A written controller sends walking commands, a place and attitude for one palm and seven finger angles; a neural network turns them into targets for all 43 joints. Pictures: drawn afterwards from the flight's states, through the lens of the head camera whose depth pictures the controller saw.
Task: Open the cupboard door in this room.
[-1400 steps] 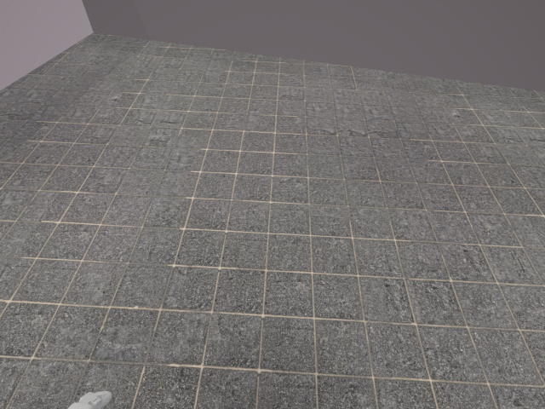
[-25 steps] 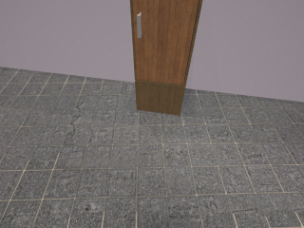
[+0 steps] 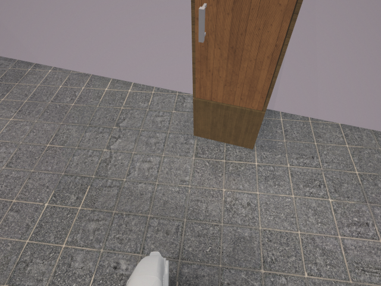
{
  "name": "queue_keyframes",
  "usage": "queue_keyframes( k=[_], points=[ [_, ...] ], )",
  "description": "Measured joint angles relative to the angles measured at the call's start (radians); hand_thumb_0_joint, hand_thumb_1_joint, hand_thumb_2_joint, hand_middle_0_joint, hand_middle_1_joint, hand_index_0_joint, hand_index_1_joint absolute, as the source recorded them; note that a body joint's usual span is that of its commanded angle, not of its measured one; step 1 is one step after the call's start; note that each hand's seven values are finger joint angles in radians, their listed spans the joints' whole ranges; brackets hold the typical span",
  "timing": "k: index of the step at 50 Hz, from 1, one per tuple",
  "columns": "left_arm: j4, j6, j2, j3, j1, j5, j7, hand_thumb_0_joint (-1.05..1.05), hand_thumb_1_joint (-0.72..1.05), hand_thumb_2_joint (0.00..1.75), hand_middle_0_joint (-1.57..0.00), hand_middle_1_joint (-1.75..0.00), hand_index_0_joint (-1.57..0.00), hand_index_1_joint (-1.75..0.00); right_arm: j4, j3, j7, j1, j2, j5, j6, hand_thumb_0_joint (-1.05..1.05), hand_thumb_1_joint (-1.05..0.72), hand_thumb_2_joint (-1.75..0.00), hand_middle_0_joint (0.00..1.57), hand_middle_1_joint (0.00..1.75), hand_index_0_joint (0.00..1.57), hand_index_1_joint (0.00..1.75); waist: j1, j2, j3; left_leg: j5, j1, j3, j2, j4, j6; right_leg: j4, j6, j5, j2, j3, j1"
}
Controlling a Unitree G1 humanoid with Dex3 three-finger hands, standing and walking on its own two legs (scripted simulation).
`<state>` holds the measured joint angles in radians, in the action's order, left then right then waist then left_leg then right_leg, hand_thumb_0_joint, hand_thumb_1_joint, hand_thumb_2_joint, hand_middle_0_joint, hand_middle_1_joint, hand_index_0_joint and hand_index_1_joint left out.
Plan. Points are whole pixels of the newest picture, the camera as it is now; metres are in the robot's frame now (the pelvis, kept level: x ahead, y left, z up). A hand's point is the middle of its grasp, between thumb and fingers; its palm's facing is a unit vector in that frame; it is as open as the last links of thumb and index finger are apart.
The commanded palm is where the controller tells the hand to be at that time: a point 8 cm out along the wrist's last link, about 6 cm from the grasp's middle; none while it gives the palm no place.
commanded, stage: turn to face it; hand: left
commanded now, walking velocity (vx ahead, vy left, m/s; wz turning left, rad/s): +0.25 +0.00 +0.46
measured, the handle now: (203, 23) +1.02 +0.04 +0.02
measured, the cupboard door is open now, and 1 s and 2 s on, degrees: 0 0 0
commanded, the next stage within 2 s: take the last steps up to it in 0.74 s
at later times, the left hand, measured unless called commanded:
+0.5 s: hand (127, 221) +0.28 +0.21 -0.17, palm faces +0.02 -0.98 -0.20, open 7.3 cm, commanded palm none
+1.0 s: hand (133, 213) +0.31 +0.21 -0.18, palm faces -0.10 -0.98 -0.18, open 7.3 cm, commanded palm none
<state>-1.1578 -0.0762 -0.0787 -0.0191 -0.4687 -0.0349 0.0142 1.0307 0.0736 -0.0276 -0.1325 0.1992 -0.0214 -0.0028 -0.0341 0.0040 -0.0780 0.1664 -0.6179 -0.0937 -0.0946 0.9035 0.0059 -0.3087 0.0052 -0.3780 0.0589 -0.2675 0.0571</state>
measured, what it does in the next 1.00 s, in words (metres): walks ahead: left foot, then right foot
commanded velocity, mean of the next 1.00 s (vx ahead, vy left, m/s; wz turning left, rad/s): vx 0.06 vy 0.00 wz -0.24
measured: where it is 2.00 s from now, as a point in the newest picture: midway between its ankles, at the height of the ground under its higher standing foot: (209, 237)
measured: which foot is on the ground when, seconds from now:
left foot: up 0.00-0.12, down 0.14-0.62, up 0.64-0.96, down 0.98-1.00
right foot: down 0.00-0.12, up 0.14-0.58, down 0.60-1.00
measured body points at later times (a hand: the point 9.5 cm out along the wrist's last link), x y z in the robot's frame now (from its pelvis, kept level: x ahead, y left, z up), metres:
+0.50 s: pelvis +0.19 +0.03 +0.00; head +0.23 +0.03 +0.45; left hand +0.28 +0.26 -0.15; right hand +0.24 -0.22 -0.15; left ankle +0.18 +0.10 -0.74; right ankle +0.25 -0.12 -0.70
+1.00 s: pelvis +0.25 +0.03 -0.01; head +0.27 +0.04 +0.44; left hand +0.32 +0.26 -0.17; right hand +0.26 -0.22 -0.15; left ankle +0.26 +0.14 -0.74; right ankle +0.25 -0.10 -0.74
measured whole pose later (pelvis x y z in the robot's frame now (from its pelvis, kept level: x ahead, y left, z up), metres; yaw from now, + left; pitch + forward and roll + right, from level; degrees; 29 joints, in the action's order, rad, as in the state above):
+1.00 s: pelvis +0.25 +0.03 -0.01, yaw -10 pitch +0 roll -1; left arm -1.02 0.03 -0.19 -0.07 -0.24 -0.02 0.00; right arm 1.02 0.05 0.01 -0.20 0.17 -0.02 0.00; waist -0.02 -0.01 -0.04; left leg 0.33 -0.24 -0.06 -0.05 0.56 -0.02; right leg -0.55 0.01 -0.26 -0.01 -0.02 -0.30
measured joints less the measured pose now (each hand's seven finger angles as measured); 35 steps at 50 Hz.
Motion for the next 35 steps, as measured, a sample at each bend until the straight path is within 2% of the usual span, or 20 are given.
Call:
queue_keyframes(
  k=[4,6,7,8,10,11,13,16,20,24,29,30,31,32,35],
  points=[
    [-0.005,0.002,0.0,0.001,-0.013,0.004,0.0,0.0,0.91,0.9,-0.2,-0.3,-0.2,-0.3,-0.034,-0.017,-0.005,0.08,-0.003,-0.002,-0.008,0.0,-0.92,-0.9,0.19,0.3,0.19,0.3,-0.024,-0.013,-0.037,-0.019,0.042,-0.065,0.043,-0.183,0.029,0.0,-0.035,-0.061,0.013,-0.033,0.075],
    [-0.012,0.009,-0.003,0.0,-0.018,0.007,-0.003,0.0,0.91,0.9,-0.2,-0.3,-0.2,-0.3,-0.053,-0.024,-0.004,0.1,-0.006,-0.005,-0.024,0.0,-0.92,-0.9,0.19,0.3,0.19,0.3,-0.021,-0.018,-0.046,-0.034,0.107,-0.09,0.082,-0.262,0.054,-0.117,-0.05,-0.117,0.039,-0.042,0.067],
    [-0.016,0.015,-0.002,-0.001,-0.024,0.012,-0.005,0.0,0.91,0.9,-0.2,-0.3,-0.21,-0.3,-0.064,-0.027,-0.003,0.098,-0.003,-0.01,-0.035,0.0,-0.92,-0.9,0.19,0.3,0.19,0.3,-0.014,-0.003,-0.039,-0.058,0.146,-0.082,0.088,-0.292,0.077,-0.249,-0.054,-0.136,0.049,-0.04,0.028],
    [-0.016,0.024,-0.01,-0.001,-0.01,0.021,-0.007,0.0,0.91,0.9,-0.2,-0.3,-0.21,-0.3,-0.069,-0.025,0.004,0.098,-0.008,-0.012,-0.047,0.0,-0.92,-0.9,0.19,0.3,0.2,0.3,-0.004,-0.003,-0.038,0.0,0.143,-0.072,0.096,-0.258,0.095,-0.445,-0.05,-0.153,0.058,0.003,-0.048],
    [0.002,0.038,-0.031,-0.004,0.044,0.031,0.003,0.01,0.91,0.9,-0.2,-0.3,-0.21,-0.3,-0.065,-0.031,0.016,0.095,-0.019,0.0,-0.055,0.0,-0.92,-0.9,0.2,0.3,0.2,0.3,-0.009,-0.016,-0.051,0.078,0.162,-0.072,0.107,-0.221,0.109,-0.791,-0.028,-0.167,0.045,0.126,-0.212],
    [0.016,0.04,-0.041,-0.008,0.073,0.032,0.009,0.01,0.91,0.9,-0.2,-0.3,-0.21,-0.3,-0.058,-0.034,0.022,0.09,-0.025,0.002,-0.056,0.0,-0.92,-0.9,0.2,0.3,0.2,0.3,-0.015,-0.021,-0.054,0.09,0.184,-0.076,0.108,-0.233,0.107,-0.899,-0.024,-0.151,0.037,0.167,-0.287],
    [0.048,0.041,-0.058,-0.017,0.133,0.027,0.014,0.01,0.91,0.9,-0.2,-0.3,-0.2,-0.3,-0.042,-0.04,0.033,0.072,-0.037,0.001,-0.059,0.0,-0.91,-0.9,0.2,0.3,0.2,0.3,-0.018,-0.027,-0.056,0.083,0.238,-0.082,0.108,-0.285,0.088,-0.987,-0.024,-0.102,0.036,0.208,-0.412],
    [0.1,0.049,-0.08,-0.03,0.211,0.019,0.014,0.01,0.91,0.9,-0.19,-0.3,-0.2,-0.3,-0.027,-0.029,0.052,0.035,-0.053,0.009,-0.068,-0.01,-0.93,-0.9,0.2,0.3,0.2,0.3,-0.008,-0.034,-0.049,0.069,0.313,-0.087,0.109,-0.371,0.09,-0.92,-0.032,-0.043,0.045,0.238,-0.537],
    [0.149,0.073,-0.094,-0.043,0.277,0.013,0.007,0.0,0.91,0.9,-0.19,-0.3,-0.2,-0.3,-0.013,-0.023,0.052,-0.006,-0.029,0.001,-0.054,-0.03,-0.96,-0.9,0.2,0.3,0.2,0.3,0.01,-0.032,-0.021,0.076,0.386,-0.098,0.099,-0.432,0.078,-0.749,-0.044,0.041,0.051,0.242,-0.595],
    [0.176,0.094,-0.099,-0.047,0.314,0.009,-0.005,0.0,0.91,0.9,-0.19,-0.3,-0.2,-0.3,0.002,-0.02,0.048,-0.045,-0.018,-0.006,-0.031,-0.02,-0.94,-0.9,0.2,0.3,0.2,0.3,0.025,-0.02,-0.004,0.114,0.432,-0.117,0.078,-0.431,0.059,-0.572,-0.047,0.089,0.042,0.215,-0.557],
    [0.19,0.098,-0.099,-0.042,0.317,0.007,-0.016,0.0,0.91,0.9,-0.19,-0.3,-0.2,-0.3,0.014,-0.014,0.045,-0.089,-0.016,-0.011,-0.007,-0.01,-0.93,-0.9,0.2,0.3,0.2,0.3,0.044,0.0,0.007,0.204,0.453,-0.153,0.042,-0.344,0.021,-0.364,-0.036,0.12,0.011,0.174,-0.429],
    [0.191,0.092,-0.098,-0.04,0.311,0.007,-0.017,0.0,0.91,0.9,-0.19,-0.3,-0.2,-0.3,0.017,-0.013,0.044,-0.098,-0.014,-0.009,-0.001,-0.01,-0.92,-0.9,0.2,0.3,0.2,0.3,0.043,0.007,0.011,0.233,0.446,-0.159,0.03,-0.306,0.011,-0.316,-0.014,0.135,0.002,0.168,-0.397],
    [0.188,0.084,-0.092,-0.037,0.312,0.004,-0.016,0.0,0.91,0.9,-0.19,-0.3,-0.2,-0.3,0.021,-0.01,0.043,-0.099,-0.008,-0.005,0.006,-0.01,-0.92,-0.9,0.2,0.3,0.2,0.3,0.044,0.027,0.007,0.246,0.422,-0.149,0.007,-0.242,0.0,-0.319,0.01,0.115,-0.016,0.164,-0.395],
    [0.186,0.076,-0.087,-0.031,0.313,0.006,-0.015,0.0,0.91,0.9,-0.19,-0.3,-0.2,-0.3,0.022,-0.009,0.045,-0.096,-0.004,0.0,0.017,0.0,-0.92,-0.9,0.2,0.3,0.2,0.3,0.048,0.039,0.0,0.296,0.387,-0.112,0.002,-0.159,-0.015,-0.331,0.025,0.098,-0.026,0.162,-0.396],
    [0.183,0.07,-0.076,-0.022,0.309,0.012,-0.009,0.0,0.91,0.9,-0.19,-0.3,-0.2,-0.3,0.024,-0.01,0.048,-0.083,-0.003,0.008,0.043,0.0,-0.92,-0.9,0.2,0.3,0.2,0.3,0.048,0.044,-0.019,0.374,0.287,-0.009,0.025,0.053,-0.038,-0.303,0.038,0.101,-0.038,0.172,-0.377]
  ],
)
